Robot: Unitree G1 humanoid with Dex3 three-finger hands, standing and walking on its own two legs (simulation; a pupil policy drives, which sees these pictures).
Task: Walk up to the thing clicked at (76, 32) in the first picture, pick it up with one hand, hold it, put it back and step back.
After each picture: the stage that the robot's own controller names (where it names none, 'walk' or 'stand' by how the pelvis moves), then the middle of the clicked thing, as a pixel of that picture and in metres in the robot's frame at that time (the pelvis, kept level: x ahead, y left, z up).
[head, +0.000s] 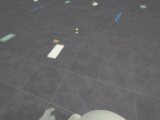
stand; (76, 31) +2.27 +0.50 -0.72
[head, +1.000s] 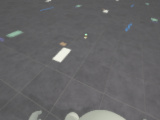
walk; (85, 36) +2.17 +0.17 -0.70
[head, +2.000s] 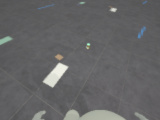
walk; (88, 46) +1.54 +0.09 -0.71
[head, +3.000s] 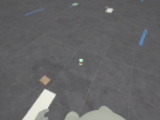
walk; (81, 62) +1.02 +0.18 -0.71
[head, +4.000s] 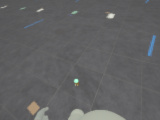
walk; (76, 82) +0.63 +0.28 -0.69
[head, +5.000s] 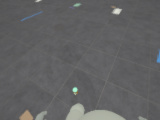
walk; (75, 91) +0.41 +0.25 -0.69
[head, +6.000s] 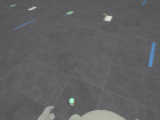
stand; (72, 101) +0.33 +0.25 -0.72
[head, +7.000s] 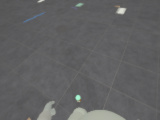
stand; (78, 98) +0.32 +0.19 -0.71
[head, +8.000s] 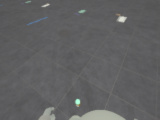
stand; (77, 102) +0.32 +0.17 -0.72
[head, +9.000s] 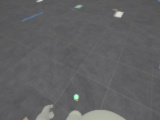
stand; (76, 97) +0.34 +0.19 -0.71
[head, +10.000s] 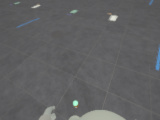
stand; (75, 104) +0.30 +0.19 -0.72
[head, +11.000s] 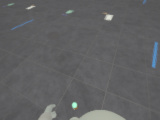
stand; (74, 106) +0.27 +0.20 -0.72
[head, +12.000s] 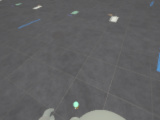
stand; (76, 105) +0.29 +0.19 -0.72
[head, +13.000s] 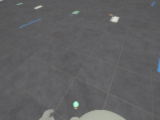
stand; (76, 105) +0.29 +0.19 -0.72
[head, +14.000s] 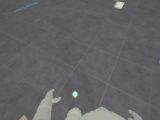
go down; (75, 94) +0.32 +0.18 -0.69
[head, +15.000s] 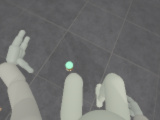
go down; (69, 66) +0.42 +0.16 -0.32
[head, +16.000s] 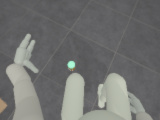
close in; (71, 66) +0.42 +0.15 -0.32
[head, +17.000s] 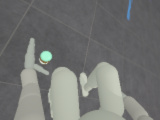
close in; (45, 58) +0.42 +0.18 -0.24
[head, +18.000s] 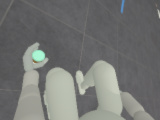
close; (37, 57) +0.41 +0.19 -0.23
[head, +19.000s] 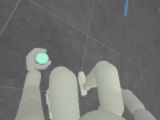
lift; (40, 59) +0.39 +0.19 -0.23
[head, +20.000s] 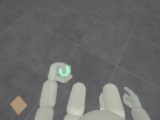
lift; (65, 74) +0.31 +0.18 -0.03
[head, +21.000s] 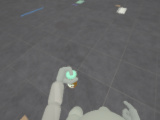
hold; (71, 79) +0.30 +0.15 -0.01
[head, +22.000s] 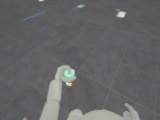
hold; (70, 78) +0.31 +0.17 -0.01
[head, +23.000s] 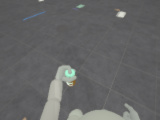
hold; (70, 77) +0.32 +0.17 -0.01
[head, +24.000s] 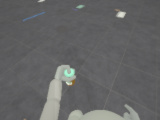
crouch; (70, 77) +0.32 +0.17 +0.00
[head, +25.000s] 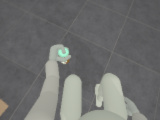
lower; (64, 56) +0.45 +0.17 -0.10
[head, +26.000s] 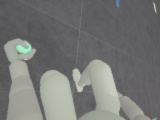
lower; (24, 51) +0.46 +0.23 -0.24
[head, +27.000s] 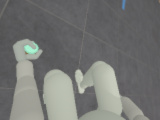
lower; (31, 51) +0.44 +0.22 -0.24
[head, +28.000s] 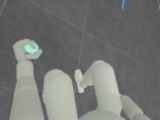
lower; (31, 51) +0.45 +0.22 -0.25
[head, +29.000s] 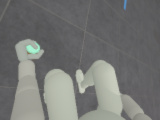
lower; (33, 51) +0.45 +0.21 -0.24
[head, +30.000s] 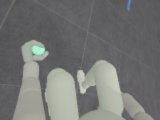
draw back; (37, 52) +0.44 +0.20 -0.25
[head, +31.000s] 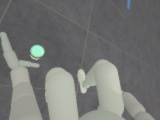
withdraw; (36, 53) +0.43 +0.20 -0.24
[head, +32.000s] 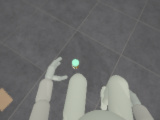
withdraw; (75, 64) +0.44 +0.15 -0.32
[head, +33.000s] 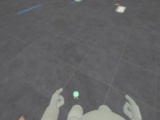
stand; (76, 95) +0.35 +0.15 -0.64
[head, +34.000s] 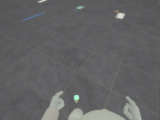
stand; (76, 98) +0.36 +0.16 -0.65
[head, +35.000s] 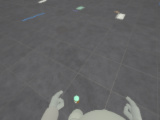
stand; (76, 99) +0.35 +0.16 -0.65
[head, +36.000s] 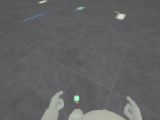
stand; (76, 99) +0.35 +0.16 -0.65
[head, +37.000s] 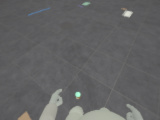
stand; (78, 95) +0.36 +0.16 -0.67
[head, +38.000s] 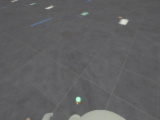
walk; (78, 100) +0.37 +0.17 -0.72
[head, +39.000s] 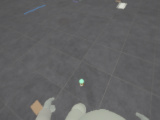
walk; (81, 82) +0.52 +0.15 -0.71
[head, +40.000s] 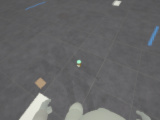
walk; (79, 63) +0.86 +0.23 -0.70
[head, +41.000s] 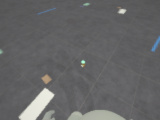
stand; (83, 63) +0.97 +0.17 -0.72
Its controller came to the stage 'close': yes
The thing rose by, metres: 0.72
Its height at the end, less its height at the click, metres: +0.00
